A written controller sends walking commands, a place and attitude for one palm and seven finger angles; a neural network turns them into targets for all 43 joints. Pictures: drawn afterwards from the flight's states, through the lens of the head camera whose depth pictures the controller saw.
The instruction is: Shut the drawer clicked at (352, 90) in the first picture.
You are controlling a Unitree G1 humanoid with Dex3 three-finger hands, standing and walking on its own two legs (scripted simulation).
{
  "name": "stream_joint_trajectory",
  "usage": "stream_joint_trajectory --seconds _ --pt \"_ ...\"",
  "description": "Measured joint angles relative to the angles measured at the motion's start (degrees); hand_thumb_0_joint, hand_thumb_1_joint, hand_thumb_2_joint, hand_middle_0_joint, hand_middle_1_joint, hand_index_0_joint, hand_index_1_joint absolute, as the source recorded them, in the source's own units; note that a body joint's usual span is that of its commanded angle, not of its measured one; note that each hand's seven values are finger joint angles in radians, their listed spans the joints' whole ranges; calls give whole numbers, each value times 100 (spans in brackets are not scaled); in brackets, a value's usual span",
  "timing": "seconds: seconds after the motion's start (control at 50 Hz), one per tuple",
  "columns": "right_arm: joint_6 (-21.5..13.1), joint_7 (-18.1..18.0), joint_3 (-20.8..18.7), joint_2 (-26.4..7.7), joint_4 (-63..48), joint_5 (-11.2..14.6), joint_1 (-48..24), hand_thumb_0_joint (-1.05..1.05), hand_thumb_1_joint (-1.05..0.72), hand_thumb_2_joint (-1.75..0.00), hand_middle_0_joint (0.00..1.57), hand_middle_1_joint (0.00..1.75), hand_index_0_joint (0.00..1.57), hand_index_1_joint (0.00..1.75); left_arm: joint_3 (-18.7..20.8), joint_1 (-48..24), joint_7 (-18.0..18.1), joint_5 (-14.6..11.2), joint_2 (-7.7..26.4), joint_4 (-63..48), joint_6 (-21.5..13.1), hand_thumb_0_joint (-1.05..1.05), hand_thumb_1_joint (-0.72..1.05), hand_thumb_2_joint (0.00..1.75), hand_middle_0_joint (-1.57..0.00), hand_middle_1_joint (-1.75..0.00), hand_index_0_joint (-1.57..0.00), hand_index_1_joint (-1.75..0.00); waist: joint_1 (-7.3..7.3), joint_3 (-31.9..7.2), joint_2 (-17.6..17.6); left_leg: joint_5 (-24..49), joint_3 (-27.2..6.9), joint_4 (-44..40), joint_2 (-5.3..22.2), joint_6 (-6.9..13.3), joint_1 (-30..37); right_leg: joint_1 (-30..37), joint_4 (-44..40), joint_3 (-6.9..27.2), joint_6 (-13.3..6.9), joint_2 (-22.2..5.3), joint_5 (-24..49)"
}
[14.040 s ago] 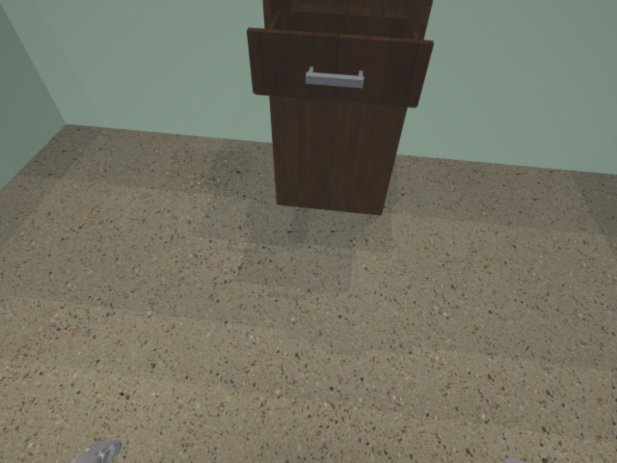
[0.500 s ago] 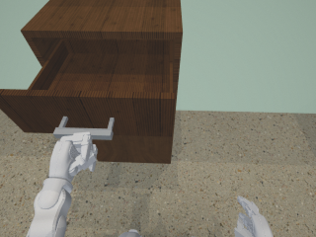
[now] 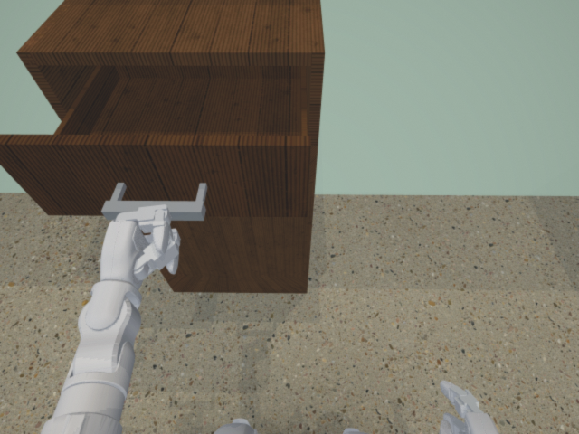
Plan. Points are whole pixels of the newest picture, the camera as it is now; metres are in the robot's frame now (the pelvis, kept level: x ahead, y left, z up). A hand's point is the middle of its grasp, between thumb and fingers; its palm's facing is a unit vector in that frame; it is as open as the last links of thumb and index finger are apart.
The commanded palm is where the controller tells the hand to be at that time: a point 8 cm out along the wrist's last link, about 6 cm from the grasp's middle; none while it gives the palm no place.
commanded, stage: push the drawer shut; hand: left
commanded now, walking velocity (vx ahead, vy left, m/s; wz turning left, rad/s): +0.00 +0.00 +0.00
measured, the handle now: (158, 199) +0.42 +0.21 +0.07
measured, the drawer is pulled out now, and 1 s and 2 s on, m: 0.18 0.05 0.00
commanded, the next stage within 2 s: pull the fist back off the drawer in 1.82 s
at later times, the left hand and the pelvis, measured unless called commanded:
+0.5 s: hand (183, 209) +0.41 +0.17 +0.07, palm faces +0.02 -1.00 -0.04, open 3.3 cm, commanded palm +0.39 +0.22 +0.07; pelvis +0.00 +0.00 +0.00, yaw +0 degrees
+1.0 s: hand (191, 173) +0.48 +0.17 +0.07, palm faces +0.02 -1.00 -0.02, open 3.3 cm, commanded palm +0.46 +0.22 +0.07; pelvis +0.00 +0.01 -0.01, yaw -2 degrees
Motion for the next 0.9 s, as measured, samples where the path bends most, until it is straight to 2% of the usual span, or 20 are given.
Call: stream_joint_trajectory --seconds 0.52,0.9 --pt "409 89 -20 -5 146 -24 273 1 -91 -89 20 30 21 30 339 -1828 -22 192 272 2058 -309 2 92 96 -140 -160 -140 -160 -186 -14 -34 21 27 69 32 23 -310 -306 21 34 14 33 66" --pt "619 150 -10 -8 217 -113 531 1 -91 -89 20 30 21 30 822 -3228 -131 420 760 3620 -552 2 91 96 -140 -160 -140 -160 -453 -75 -54 -46 52 331 94 44 -860 -847 214 68 26 91 60"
